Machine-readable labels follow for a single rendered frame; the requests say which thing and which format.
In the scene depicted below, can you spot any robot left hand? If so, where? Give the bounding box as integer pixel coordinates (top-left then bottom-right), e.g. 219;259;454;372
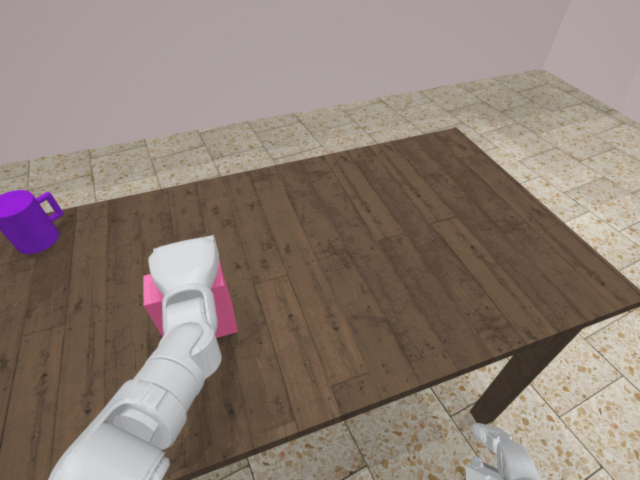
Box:
148;235;220;296

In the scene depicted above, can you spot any table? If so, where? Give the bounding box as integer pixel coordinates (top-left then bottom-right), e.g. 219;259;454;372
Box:
0;128;640;480

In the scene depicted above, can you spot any robot left forearm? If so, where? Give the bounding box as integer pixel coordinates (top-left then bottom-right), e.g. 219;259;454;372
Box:
48;284;222;480

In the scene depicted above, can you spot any left robot upper arm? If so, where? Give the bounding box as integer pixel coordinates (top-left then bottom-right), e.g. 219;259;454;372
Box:
58;421;170;480

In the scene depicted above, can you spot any sponge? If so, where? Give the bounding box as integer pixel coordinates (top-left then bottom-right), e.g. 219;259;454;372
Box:
143;258;238;338

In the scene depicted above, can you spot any robot right hand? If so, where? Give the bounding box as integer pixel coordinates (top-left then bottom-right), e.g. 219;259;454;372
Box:
465;423;541;480

